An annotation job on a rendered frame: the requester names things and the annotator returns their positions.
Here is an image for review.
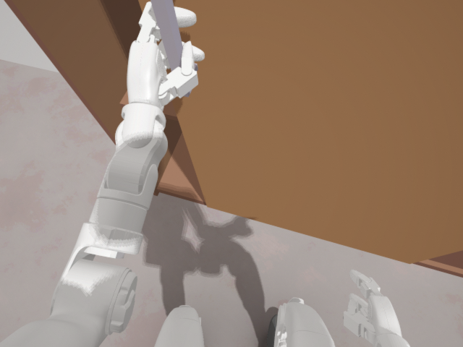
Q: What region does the left robot thigh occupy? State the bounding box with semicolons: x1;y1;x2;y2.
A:
154;307;204;347

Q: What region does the robot left hand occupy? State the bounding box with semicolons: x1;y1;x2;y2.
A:
127;1;205;112

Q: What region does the wardrobe door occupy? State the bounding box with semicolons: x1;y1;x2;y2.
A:
138;0;463;264
429;250;463;269

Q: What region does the right robot shin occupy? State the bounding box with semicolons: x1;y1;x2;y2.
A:
274;298;304;347

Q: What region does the left robot upper arm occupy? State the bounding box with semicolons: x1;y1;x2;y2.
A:
0;259;137;347

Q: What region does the left robot forearm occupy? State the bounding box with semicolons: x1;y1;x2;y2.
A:
50;102;168;316

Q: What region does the robot right hand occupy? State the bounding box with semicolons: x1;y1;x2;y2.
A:
344;270;402;345

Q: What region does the handle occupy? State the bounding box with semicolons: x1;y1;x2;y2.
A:
150;0;198;97

